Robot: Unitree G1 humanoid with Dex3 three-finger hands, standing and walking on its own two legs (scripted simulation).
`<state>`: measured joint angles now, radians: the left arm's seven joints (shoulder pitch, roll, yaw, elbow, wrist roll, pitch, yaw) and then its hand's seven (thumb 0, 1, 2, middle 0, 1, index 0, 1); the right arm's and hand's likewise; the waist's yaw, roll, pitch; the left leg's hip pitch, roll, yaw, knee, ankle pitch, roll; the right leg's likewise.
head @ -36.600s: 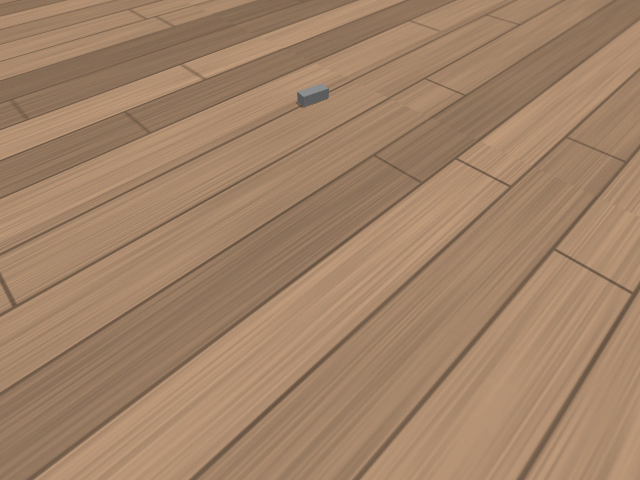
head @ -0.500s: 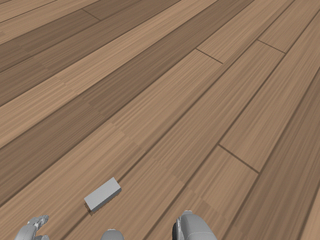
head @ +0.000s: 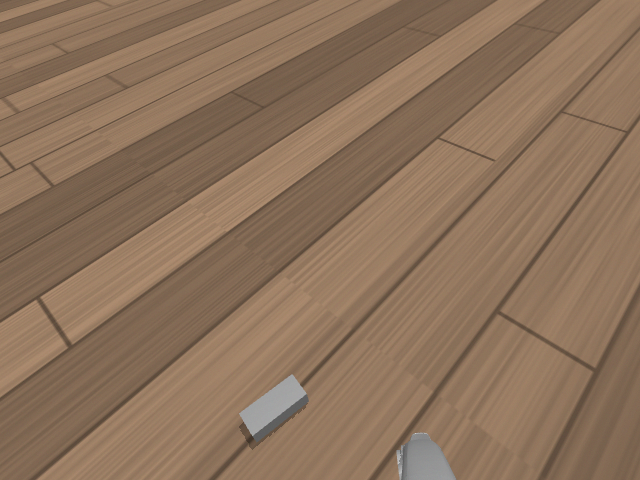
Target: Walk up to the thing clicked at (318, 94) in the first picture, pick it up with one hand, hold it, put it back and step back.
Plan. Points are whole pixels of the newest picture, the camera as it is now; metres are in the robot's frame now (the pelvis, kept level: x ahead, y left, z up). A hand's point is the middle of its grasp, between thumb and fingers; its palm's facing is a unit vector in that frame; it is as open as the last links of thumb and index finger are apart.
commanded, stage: walk up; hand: left
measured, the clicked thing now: (275, 407) +0.44 +0.21 -0.69
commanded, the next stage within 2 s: none
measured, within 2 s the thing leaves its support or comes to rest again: neither
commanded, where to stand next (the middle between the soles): +0.10 +0.02 m, yaw +0 degrees
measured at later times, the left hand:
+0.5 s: hand out of the picture +0.14 +0.21 -0.11, palm faces -0.13 -0.91 -0.39, open 7.4 cm
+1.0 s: hand out of the picture +0.09 +0.28 -0.13, palm faces +0.02 -0.87 -0.49, open 7.4 cm
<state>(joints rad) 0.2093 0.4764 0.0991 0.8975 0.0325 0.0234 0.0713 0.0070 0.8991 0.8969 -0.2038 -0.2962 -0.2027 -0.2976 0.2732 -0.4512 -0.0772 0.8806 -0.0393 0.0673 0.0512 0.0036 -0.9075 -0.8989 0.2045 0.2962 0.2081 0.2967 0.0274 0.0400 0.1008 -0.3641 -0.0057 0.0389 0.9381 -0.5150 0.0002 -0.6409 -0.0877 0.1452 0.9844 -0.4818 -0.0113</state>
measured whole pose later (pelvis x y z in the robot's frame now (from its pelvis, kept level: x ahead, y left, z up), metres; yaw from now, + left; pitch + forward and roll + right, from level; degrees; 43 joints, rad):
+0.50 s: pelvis +0.04 -0.06 +0.03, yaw -6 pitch -4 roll -1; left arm 0.27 0.42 0.06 0.95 0.01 -0.06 -0.04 0.01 0.90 0.90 -0.20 -0.30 -0.20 -0.30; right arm 0.36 -0.50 -0.08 0.90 -0.04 0.00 0.02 0.01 -0.90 -0.90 0.20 0.30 0.21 0.30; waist -0.04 0.01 0.08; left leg -0.20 0.17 0.05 0.79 -0.49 0.04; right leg -0.39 -0.01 -0.02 0.68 -0.21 0.01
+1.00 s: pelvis -0.05 -0.01 +0.00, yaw +0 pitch -4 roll +2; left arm 0.09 0.43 0.07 0.83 0.02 0.04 0.06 0.01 0.90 0.90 -0.20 -0.30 -0.20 -0.30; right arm 0.21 -0.43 -0.08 0.82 -0.03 0.06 0.02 0.00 -0.91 -0.90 0.20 0.30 0.21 0.30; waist 0.01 -0.02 0.19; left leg -0.39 -0.01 -0.04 0.95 -0.51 -0.03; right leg -0.66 -0.11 0.06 1.02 -0.45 -0.01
